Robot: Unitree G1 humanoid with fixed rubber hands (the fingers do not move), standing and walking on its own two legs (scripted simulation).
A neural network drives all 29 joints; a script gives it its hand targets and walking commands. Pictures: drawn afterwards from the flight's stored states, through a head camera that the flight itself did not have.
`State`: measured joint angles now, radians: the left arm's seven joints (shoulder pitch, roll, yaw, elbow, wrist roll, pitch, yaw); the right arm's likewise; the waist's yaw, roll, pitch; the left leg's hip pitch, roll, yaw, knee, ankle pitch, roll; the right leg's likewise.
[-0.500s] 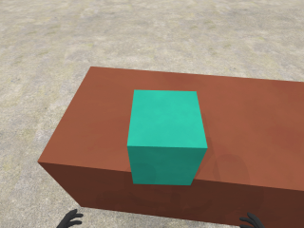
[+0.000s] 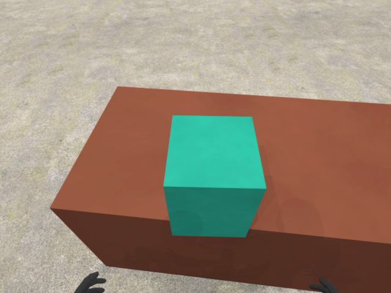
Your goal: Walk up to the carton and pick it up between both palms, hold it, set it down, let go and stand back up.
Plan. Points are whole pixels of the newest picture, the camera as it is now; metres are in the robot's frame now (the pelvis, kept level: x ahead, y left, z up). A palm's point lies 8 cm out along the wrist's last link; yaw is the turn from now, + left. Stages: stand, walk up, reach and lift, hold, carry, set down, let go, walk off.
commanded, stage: stand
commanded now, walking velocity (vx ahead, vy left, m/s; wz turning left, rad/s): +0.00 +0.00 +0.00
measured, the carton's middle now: (210, 178) +0.40 -0.02 -0.05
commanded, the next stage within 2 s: none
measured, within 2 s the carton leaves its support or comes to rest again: neither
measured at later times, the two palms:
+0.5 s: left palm out of the picture +0.10 +0.26 -0.11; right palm out of the picture +0.09 -0.28 -0.11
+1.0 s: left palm out of the picture +0.10 +0.26 -0.11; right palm out of the picture +0.08 -0.28 -0.11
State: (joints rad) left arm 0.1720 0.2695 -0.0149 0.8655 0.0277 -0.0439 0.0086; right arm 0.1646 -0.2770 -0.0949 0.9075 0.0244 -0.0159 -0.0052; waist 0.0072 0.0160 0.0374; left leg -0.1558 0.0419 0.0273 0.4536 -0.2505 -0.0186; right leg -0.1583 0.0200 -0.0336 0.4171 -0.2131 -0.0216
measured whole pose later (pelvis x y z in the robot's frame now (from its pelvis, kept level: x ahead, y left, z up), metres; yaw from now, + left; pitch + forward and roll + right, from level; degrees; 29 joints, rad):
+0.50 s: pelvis +0.00 +0.00 +0.00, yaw +0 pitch -3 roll -1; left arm 0.16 0.27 -0.01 0.91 0.03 -0.04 0.01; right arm 0.16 -0.28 -0.09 0.93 0.02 -0.02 0.00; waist 0.01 0.02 0.04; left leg -0.15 0.04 0.03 0.44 -0.24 -0.02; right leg -0.16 0.02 -0.03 0.41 -0.20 -0.02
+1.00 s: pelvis -0.01 +0.00 +0.00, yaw +0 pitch -3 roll -1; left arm 0.16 0.27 -0.01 0.92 0.03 -0.04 0.01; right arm 0.16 -0.28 -0.09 0.95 0.02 -0.02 0.00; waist 0.01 0.02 0.04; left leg -0.15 0.04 0.03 0.43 -0.23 -0.02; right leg -0.16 0.02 -0.03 0.40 -0.19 -0.02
